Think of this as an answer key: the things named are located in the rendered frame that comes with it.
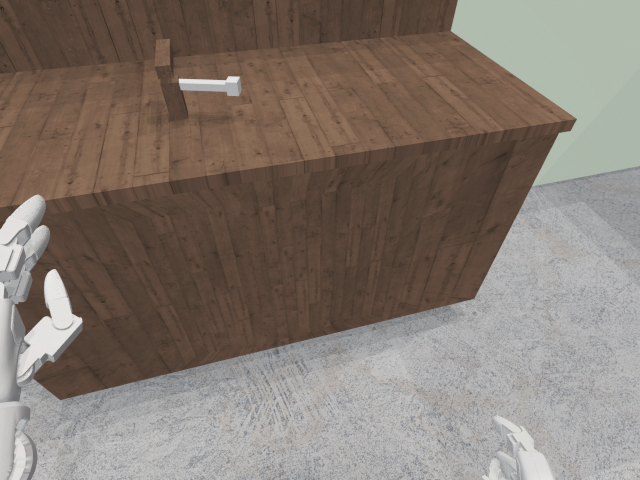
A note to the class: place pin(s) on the tap lever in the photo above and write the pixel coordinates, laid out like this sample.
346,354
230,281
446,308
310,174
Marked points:
232,85

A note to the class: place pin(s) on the robot left hand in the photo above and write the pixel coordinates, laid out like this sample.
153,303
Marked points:
21,245

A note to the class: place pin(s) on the robot right hand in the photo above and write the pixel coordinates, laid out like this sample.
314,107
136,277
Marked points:
529,464

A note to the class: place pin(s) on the counter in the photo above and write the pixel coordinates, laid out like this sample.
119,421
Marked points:
371,168

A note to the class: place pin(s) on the left robot forearm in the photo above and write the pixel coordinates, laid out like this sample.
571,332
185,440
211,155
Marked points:
18,453

